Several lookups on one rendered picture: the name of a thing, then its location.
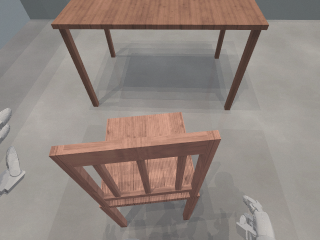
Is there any chair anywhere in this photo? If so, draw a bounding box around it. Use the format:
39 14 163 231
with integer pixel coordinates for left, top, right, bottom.
49 112 221 228

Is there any table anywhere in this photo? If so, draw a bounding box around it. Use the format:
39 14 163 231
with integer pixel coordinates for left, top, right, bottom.
51 0 269 111

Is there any robot right hand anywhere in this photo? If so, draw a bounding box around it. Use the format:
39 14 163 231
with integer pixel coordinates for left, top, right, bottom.
236 195 276 240

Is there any robot left hand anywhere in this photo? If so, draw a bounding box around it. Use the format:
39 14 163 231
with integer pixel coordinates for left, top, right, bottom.
0 108 26 196

